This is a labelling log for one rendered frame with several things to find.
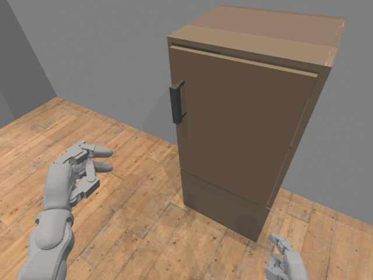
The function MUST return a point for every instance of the robot left hand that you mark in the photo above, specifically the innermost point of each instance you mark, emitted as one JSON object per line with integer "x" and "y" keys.
{"x": 75, "y": 164}

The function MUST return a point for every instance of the handle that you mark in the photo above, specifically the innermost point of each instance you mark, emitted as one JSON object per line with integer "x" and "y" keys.
{"x": 175, "y": 97}

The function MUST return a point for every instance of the robot right hand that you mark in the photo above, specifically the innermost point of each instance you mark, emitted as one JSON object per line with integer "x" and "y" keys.
{"x": 288, "y": 267}

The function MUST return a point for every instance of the left robot forearm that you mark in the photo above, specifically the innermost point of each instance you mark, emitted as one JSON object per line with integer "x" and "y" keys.
{"x": 49, "y": 245}

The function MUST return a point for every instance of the cupboard door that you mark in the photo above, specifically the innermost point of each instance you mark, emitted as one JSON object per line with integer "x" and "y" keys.
{"x": 240, "y": 119}

